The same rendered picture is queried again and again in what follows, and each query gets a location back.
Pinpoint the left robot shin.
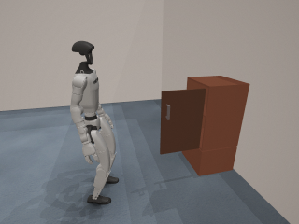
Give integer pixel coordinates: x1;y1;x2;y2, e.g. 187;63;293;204
108;154;116;172

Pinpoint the robot left forearm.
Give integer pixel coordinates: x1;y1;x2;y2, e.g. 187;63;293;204
96;102;106;117

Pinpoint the cupboard door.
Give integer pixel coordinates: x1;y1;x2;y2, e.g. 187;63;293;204
160;88;206;155

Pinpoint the left robot thigh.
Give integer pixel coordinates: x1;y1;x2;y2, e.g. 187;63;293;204
99;117;116;158

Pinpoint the handle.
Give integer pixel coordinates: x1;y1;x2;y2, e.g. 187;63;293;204
166;104;170;120

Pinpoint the left robot hand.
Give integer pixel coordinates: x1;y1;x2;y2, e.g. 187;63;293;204
100;114;114;129

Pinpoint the right robot upper arm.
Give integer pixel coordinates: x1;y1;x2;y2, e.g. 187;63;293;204
70;74;88;115

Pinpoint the robot right forearm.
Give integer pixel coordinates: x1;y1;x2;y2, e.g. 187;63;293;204
71;107;92;145

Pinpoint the right robot hand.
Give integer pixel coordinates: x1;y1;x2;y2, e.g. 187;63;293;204
82;142;100;164

